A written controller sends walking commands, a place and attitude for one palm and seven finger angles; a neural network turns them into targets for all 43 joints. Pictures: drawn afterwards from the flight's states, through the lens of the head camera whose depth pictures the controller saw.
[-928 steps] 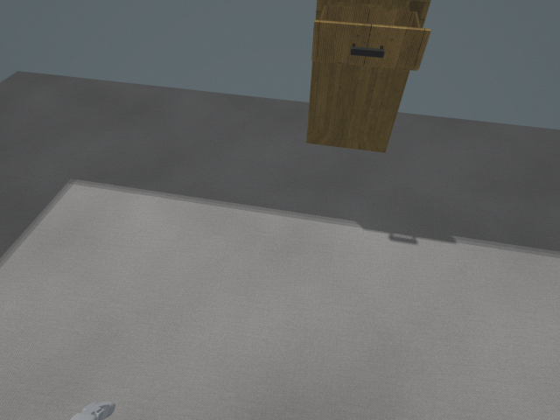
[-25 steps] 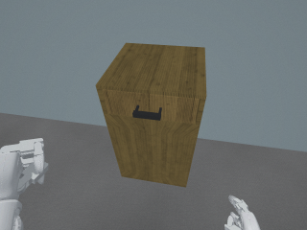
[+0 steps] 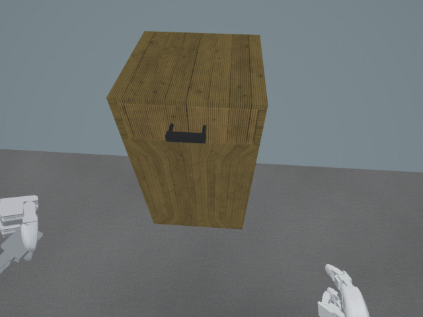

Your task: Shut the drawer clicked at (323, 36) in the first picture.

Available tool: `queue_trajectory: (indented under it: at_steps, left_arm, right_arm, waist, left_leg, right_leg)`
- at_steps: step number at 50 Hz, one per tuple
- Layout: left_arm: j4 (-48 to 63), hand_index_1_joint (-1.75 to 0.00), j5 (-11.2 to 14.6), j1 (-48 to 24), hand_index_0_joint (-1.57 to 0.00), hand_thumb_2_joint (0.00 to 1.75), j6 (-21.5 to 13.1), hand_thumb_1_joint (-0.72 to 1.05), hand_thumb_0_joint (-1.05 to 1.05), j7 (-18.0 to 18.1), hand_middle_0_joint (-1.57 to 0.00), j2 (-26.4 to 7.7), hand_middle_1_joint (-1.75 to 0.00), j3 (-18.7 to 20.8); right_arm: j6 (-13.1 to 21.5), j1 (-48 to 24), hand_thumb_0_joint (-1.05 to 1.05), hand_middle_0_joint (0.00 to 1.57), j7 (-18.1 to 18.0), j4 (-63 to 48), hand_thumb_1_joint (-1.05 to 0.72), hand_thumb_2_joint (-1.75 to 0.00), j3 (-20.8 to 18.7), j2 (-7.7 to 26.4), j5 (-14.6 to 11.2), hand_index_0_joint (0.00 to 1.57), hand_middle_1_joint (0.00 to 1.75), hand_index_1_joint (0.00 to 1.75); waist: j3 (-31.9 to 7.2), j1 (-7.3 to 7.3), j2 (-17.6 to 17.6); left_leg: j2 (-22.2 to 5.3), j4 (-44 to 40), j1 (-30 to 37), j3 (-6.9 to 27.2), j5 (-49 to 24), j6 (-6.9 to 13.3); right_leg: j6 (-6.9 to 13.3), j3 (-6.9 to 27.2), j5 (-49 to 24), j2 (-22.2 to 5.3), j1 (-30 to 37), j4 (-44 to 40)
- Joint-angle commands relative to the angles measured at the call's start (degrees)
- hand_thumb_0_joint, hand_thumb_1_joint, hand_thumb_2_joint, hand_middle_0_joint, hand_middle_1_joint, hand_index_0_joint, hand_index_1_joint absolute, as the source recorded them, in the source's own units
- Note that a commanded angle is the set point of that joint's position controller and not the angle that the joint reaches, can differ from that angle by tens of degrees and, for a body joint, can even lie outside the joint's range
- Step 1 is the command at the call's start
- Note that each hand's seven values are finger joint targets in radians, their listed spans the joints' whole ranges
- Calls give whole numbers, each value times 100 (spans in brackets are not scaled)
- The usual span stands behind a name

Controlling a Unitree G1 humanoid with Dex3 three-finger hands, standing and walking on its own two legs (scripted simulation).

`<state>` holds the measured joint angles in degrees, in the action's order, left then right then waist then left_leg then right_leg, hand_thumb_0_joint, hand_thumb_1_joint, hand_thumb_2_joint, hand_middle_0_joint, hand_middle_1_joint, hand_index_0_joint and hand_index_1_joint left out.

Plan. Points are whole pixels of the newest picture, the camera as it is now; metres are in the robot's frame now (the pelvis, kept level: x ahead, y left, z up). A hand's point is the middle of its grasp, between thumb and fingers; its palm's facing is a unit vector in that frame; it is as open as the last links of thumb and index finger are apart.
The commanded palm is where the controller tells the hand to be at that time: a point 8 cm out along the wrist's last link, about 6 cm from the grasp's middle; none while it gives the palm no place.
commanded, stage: step back with the hand held close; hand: left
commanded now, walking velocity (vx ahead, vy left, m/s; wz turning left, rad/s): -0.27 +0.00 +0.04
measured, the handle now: (186, 132) +0.63 +0.12 -0.06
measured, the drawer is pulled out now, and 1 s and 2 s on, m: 0.00 0.00 0.00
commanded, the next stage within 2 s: stop stepping back and stand still in 1.26 s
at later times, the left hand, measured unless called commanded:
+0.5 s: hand (9, 287) +0.13 +0.24 +0.16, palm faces +0.42 -0.76 -0.50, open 3.2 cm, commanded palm +0.06 +0.28 +0.18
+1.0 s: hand out of the picture +0.08 +0.21 +0.16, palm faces +0.25 -0.84 -0.48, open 3.2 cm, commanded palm +0.00 +0.26 +0.18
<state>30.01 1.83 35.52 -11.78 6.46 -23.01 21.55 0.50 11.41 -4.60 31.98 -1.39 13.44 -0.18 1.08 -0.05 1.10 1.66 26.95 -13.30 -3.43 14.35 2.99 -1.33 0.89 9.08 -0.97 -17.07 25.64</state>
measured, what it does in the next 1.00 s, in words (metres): walks backwards: right foot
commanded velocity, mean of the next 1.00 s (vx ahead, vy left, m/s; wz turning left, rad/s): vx -0.36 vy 0.00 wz -0.01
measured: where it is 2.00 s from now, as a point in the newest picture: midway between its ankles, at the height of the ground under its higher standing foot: outside the picture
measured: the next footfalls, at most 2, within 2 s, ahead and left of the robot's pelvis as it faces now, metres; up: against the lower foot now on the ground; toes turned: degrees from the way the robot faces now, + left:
right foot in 0.80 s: -0.14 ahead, -0.13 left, +0.00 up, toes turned +6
right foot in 1.44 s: -0.25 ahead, -0.09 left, +0.00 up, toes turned +0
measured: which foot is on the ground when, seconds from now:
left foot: down 0.00-1.00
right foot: down 0.00-0.64, up 0.66-0.78, down 0.80-1.00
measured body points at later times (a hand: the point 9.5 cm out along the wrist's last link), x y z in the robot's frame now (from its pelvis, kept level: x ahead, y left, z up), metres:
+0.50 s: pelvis -0.06 -0.01 -0.02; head -0.04 +0.00 +0.43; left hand +0.10 +0.28 +0.19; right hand +0.11 -0.25 -0.10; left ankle +0.00 +0.08 -0.74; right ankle +0.04 -0.13 -0.74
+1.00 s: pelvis -0.13 -0.01 -0.01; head -0.09 +0.01 +0.44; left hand +0.06 +0.25 +0.19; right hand +0.06 -0.24 -0.08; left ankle +0.00 +0.09 -0.74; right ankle -0.18 -0.14 -0.74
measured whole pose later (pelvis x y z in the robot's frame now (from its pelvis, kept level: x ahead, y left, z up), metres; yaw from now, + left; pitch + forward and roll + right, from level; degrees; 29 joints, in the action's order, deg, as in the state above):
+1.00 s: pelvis -0.13 -0.01 -0.01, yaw -1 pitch +3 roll -3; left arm 35.3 1.7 33.6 -17.8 5.3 -24.7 22.0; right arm 4.2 5.9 -2.9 33.8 -0.2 9.6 0.5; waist 2.4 -0.9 0.2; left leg -3.8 25.3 -28.1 -2.5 0.4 1.8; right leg 0.5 4.5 17.2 6.2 -12.2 26.4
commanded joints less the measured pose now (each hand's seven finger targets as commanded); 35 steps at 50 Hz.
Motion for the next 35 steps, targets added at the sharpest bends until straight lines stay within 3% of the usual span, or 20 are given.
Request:
queue_trajectory:
  at_steps: [1, 6, 10, 13, 15, 18, 21, 24, 25, 27, 29, 30, 31, 32, 33, 35]
  left_arm:
    - [1004, -160, -19, -24, -140, 90, -365, 90, 0, 186, -140, -765, -160, 667]
    - [1167, -160, -106, -212, -140, 90, -475, 90, 0, 238, -140, -784, -160, 673]
    - [1256, -160, -144, -313, -140, 90, -580, 90, 0, 271, -140, -723, -160, 612]
    - [1277, -160, -179, -297, -140, 90, -646, 90, 0, 312, -140, -759, -160, 693]
    - [1359, -160, -233, -330, -140, 90, -682, 90, 0, 321, -140, -725, -160, 708]
    - [1327, -160, -291, -352, -140, 90, -720, 90, 0, 311, -140, -805, -160, 846]
    - [1319, -160, -235, -329, -140, 90, -749, 90, 0, 252, -140, -818, -160, 877]
    - [1298, -160, -135, -346, -140, 90, -743, 90, 0, 227, -140, -845, -160, 793]
    - [1325, -160, -93, -322, -140, 90, -756, 90, 0, 249, -140, -857, -160, 775]
    - [1370, -160, -35, -242, -140, 90, -777, 90, 0, 302, -140, -920, -160, 821]
    - [1307, -160, -53, 13, -140, 90, -827, 90, 0, 349, -140, -968, -160, 918]
    - [1432, -160, -90, 3, -140, 90, -869, 90, 0, 349, -140, -955, -160, 921]
    - [1480, -160, -157, -9, -140, 90, -909, 90, 0, 353, -140, -962, -160, 1012]
    - [1600, -160, -227, -86, -140, 90, -935, 90, 0, 346, -140, -908, -160, 1037]
    - [1673, -160, -303, -98, -140, 90, -941, 90, 0, 339, -140, -983, -160, 1176]
    - [1664, -160, -275, -132, -140, 90, -911, 90, 0, 315, -140, -950, -160, 1156]
  right_arm:
    - [375, -579, 0, 20, -45, -994, -90, -90, -248, 714, -6, 20, 30, 30]
    - [465, -490, 0, 20, -38, -1018, -90, -90, -249, 724, -7, 20, 30, 30]
    - [552, -396, 0, 20, -30, -992, -90, -90, -250, 746, 17, 20, 30, 30]
    - [631, -414, 0, 20, -55, -982, -90, -90, -242, 742, 30, 20, 30, 30]
    - [696, -424, 0, 20, -59, -1000, -90, -90, -236, 769, 18, 20, 30, 30]
    - [772, -479, 0, 20, -75, -1026, -90, -90, -264, 738, 18, 20, 30, 30]
    - [768, -340, 0, 20, -30, -937, -90, -90, -319, 718, 37, 20, 30, 30]
    - [692, -283, 0, 20, 65, -827, -90, -90, -353, 635, 70, 20, 30, 30]
    - [645, -254, 0, 20, 104, -773, -90, -90, -347, 595, 86, 20, 30, 30]
    - [560, -310, 0, 20, 122, -726, -90, -90, -352, 581, 85, 20, 30, 30]
    - [524, -412, 0, 20, 90, -741, -90, -90, -342, 594, 51, 20, 30, 30]
    - [550, -451, 0, 20, 68, -802, -90, -90, -340, 656, 37, 20, 30, 30]
    - [606, -507, 0, 20, 34, -856, -90, -90, -346, 720, 23, 20, 30, 30]
    - [690, -603, 0, 20, -5, -913, -90, -90, -344, 776, 12, 20, 30, 30]
    - [760, -588, 0, 20, -38, -918, -90, -90, -385, 749, 53, 20, 30, 30]
    - [873, -496, 0, 20, -22, -824, -90, -90, -430, 693, 92, 20, 30, 30]
  waist:
    - [-641, 24, 159]
    - [-384, -50, -35]
    - [-313, -105, 20]
    - [-363, -86, 263]
    - [-397, -57, 688]
    - [-344, -23, 747]
    - [-394, -76, -58]
    - [-495, -131, -773]
    - [-579, -147, -868]
    - [-701, -183, -721]
    - [-726, -166, -341]
    - [-709, -184, 72]
    - [-715, -175, 630]
    - [-739, -126, 1377]
    - [-750, -68, 1554]
    - [-623, -31, 959]
  left_leg:
    - [-704, -847, -1575, 699, -132, 185]
    - [-609, -783, -2152, 790, 1463, 263]
    - [-580, -640, -2137, 851, 1872, 265]
    - [-804, -985, -2425, 1051, 2106, 334]
    - [-1042, -1326, -3061, 1277, 2505, 456]
    - [-1112, -1250, -3629, 1333, 2587, 539]
    - [-637, -416, -3131, 939, 2089, 352]
    - [-188, 733, -1819, 572, 1516, 48]
    - [-127, 920, -1353, 521, 1163, -35]
    - [-135, 840, -808, 552, 846, -58]
    - [-375, 156, -1021, 802, 1032, 73]
    - [-620, -325, -1525, 1035, 1447, 211]
    - [-1021, -975, -2371, 1398, 2077, 421]
    - [-1544, -1727, -3390, 2006, 2842, 647]
    - [-1923, -2008, -3803, 2298, 2954, 789]
    - [-1935, -1602, -3419, 2110, 2247, 843]
  right_leg:
    - [54, 214, -1281, -49, 1648, 478]
    - [110, 471, -327, -119, 1421, 240]
    - [148, 574, 462, -135, 1033, -23]
    - [75, 355, 408, 42, 1269, 393]
    - [14, 202, -61, 240, 1861, 1101]
    - [-11, 320, -639, 352, 2260, 1563]
    - [162, 864, -944, 38, 1680, 935]
    - [513, 1677, 309, -692, 243, -409]
    - [615, 1675, 567, -859, -150, -685]
    - [596, 1370, 707, -818, -549, -762]
    - [348, 852, 760, -405, -352, -396]
    - [205, 623, 706, -119, 90, 11]
    - [56, 371, 402, 225, 869, 828]
    - [-47, 119, 53, 597, 1791, 1957]
    - [-76, 122, 228, 763, 2054, 2710]
    - [-22, 320, 981, 758, 1612, 2823]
